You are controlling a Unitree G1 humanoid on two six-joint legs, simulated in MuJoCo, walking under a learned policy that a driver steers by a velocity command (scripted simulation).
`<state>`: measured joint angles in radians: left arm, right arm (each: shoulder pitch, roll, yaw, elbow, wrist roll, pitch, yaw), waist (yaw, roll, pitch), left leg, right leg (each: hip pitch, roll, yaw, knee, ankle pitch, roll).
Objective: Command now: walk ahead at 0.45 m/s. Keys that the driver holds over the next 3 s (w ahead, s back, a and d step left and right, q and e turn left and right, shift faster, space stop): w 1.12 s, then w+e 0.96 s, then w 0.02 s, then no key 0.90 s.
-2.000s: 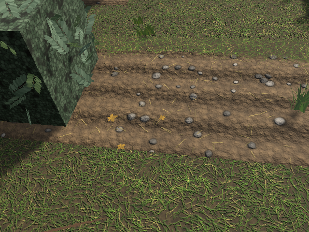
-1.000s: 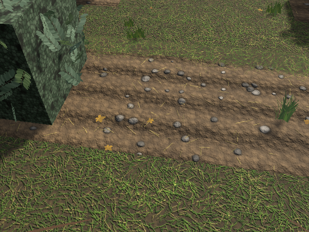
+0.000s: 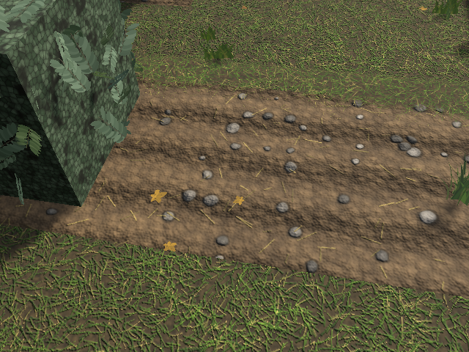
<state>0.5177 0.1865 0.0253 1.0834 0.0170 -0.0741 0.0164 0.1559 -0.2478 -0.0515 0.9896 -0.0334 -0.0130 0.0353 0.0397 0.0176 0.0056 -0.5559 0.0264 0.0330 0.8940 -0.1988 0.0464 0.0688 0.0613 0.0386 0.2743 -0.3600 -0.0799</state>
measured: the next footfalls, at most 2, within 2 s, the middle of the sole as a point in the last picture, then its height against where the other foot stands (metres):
left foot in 0.30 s outside the picture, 0.18 m lower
right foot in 0.72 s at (269, 328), level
